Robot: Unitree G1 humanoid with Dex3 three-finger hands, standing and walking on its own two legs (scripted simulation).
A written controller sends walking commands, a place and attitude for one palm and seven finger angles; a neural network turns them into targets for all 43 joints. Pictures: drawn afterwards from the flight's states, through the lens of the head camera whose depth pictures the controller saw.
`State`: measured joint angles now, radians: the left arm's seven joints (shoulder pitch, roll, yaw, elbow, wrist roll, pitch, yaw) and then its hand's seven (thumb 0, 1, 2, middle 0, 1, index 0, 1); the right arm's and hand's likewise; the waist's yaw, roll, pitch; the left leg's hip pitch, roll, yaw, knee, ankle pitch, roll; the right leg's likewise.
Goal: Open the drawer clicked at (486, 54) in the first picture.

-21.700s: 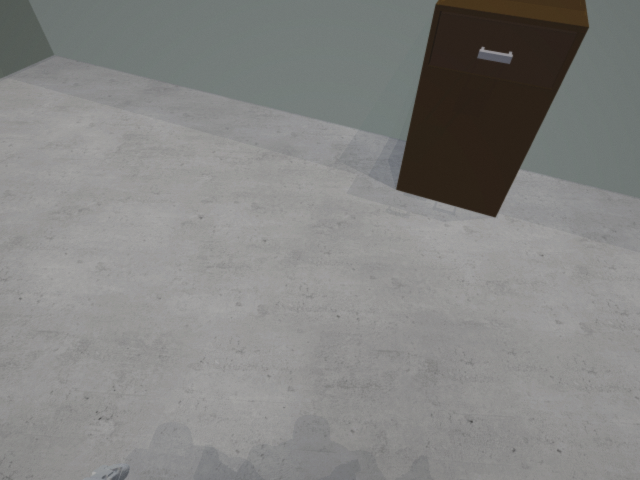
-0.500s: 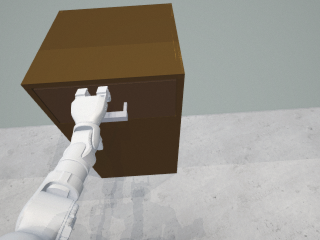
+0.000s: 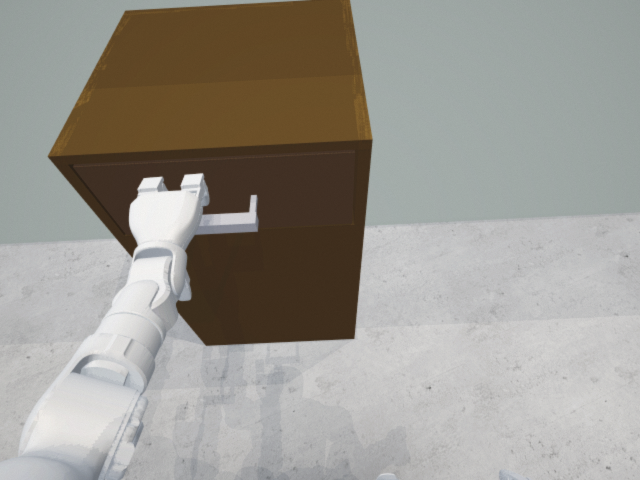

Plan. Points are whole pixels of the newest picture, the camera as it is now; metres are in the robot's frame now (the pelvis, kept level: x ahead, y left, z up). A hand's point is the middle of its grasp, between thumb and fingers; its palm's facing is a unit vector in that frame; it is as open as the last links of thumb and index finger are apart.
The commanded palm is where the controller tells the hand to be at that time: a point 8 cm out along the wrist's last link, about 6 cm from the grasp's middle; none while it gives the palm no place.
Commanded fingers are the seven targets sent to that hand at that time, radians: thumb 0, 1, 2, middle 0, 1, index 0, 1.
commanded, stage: re-aim the fingers above the handle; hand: left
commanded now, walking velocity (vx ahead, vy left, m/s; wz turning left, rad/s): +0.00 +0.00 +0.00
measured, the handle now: (225, 213) +0.52 +0.17 -0.03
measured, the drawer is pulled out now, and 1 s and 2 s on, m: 0.00 0.00 0.00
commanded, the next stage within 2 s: lower the fingers behind the handle in 1.76 s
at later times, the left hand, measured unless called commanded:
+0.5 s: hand (181, 244) +0.43 +0.21 +0.00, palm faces -0.12 +0.00 -0.99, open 13.9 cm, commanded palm +0.42 +0.19 +0.08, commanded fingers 0.00 -0.50 0.30 -0.30 -1.20 -0.30 -1.20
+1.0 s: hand (192, 250) +0.43 +0.20 +0.00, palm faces -0.20 -0.08 -0.98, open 13.9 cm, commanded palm +0.43 +0.19 +0.08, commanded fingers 0.00 -0.50 0.30 -0.30 -1.20 -0.30 -1.20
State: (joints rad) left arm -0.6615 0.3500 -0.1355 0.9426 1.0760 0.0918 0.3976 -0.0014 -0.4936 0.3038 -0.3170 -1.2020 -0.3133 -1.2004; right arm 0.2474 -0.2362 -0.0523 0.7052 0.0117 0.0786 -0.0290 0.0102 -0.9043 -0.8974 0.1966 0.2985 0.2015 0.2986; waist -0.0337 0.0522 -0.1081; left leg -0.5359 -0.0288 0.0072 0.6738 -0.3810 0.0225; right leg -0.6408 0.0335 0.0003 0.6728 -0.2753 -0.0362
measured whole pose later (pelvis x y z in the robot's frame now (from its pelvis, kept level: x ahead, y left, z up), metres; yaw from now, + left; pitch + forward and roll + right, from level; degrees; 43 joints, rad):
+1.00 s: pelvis +0.01 +0.01 +0.00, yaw +1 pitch +15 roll +0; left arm -0.61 0.36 -0.20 0.83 0.98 0.03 0.19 0.00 -0.49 0.30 -0.32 -1.20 -0.31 -1.20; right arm 0.29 -0.23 -0.05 0.69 0.00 0.08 -0.07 0.01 -0.90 -0.90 0.20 0.30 0.20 0.30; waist -0.03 0.04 -0.11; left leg -0.53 -0.04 -0.01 0.67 -0.39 0.04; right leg -0.62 0.02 -0.01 0.66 -0.29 -0.02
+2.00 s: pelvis +0.00 +0.01 -0.01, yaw +0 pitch +16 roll +0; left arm -0.65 0.29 -0.14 0.83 1.12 -0.12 0.41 0.00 -0.49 0.30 -0.32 -1.20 -0.32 -1.20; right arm 0.25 -0.25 -0.06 0.70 -0.02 0.04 -0.04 0.01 -0.90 -0.90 0.20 0.30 0.20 0.30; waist -0.06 0.02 -0.14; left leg -0.62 -0.03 0.01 0.77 -0.43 0.03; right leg -0.72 0.03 0.00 0.75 -0.31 -0.03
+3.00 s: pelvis -0.02 +0.00 -0.03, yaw -1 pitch +21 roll +1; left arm -0.77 0.36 -0.12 1.05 1.10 0.03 0.45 0.00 -0.49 0.30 -0.24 -1.23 -0.25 -1.19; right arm 0.33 -0.25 -0.04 0.69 0.00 0.03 -0.03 0.01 -0.90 -0.90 0.20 0.30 0.20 0.30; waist -0.09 0.03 -0.17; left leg -0.82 -0.02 0.03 0.91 -0.46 0.03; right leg -0.92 0.04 0.01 0.88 -0.33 -0.03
